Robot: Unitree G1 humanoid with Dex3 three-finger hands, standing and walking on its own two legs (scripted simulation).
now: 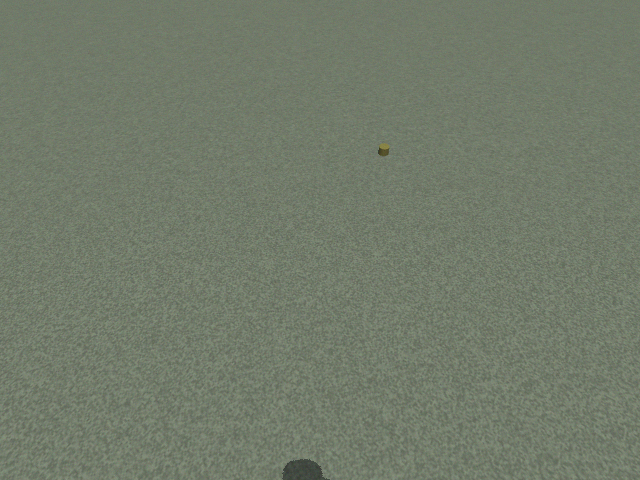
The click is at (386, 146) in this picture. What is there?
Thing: low tin
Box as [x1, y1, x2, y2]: [379, 143, 388, 155]
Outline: 380,144 379,154 386,155 388,152 388,145 384,143
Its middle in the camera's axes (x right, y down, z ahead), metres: +0.34 -0.44 +2.02
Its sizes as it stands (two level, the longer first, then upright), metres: 0.052 0.052 0.043
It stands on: the floor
